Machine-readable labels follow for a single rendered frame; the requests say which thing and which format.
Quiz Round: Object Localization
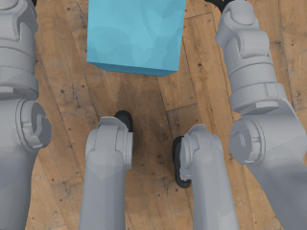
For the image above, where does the right robot upper arm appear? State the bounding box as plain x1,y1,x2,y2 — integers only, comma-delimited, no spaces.
228,113,307,230

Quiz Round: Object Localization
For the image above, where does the left robot upper arm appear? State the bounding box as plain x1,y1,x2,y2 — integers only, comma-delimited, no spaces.
0,98,52,230

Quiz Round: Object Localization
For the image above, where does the carton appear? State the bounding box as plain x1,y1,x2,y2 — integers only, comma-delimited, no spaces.
86,0,186,77

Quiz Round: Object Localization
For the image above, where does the right robot thigh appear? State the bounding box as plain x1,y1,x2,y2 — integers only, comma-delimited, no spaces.
180,130,240,230

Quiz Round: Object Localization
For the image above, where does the robot right hand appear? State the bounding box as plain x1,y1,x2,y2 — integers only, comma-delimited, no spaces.
204,0,247,14

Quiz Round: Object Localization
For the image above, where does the robot right forearm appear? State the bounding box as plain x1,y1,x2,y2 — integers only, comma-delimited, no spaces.
215,0,307,138

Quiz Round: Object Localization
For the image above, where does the robot left forearm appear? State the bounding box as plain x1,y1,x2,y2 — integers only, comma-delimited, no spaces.
0,0,39,101

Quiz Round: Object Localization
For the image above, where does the robot right foot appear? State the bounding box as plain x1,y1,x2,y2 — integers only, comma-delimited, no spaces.
172,136,192,189

